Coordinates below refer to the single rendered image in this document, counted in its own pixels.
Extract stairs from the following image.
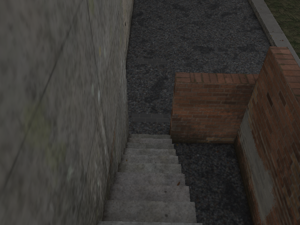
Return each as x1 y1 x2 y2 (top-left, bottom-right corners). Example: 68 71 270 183
97 134 203 225

